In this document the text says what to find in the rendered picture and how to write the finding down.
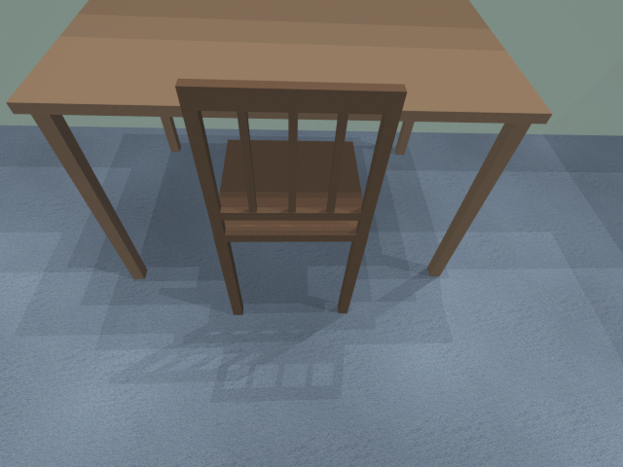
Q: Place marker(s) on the table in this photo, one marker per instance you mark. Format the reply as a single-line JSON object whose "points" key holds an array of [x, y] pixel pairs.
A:
{"points": [[123, 58]]}

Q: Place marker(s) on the chair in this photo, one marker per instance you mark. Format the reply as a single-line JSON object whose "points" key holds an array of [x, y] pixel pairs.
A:
{"points": [[289, 191]]}

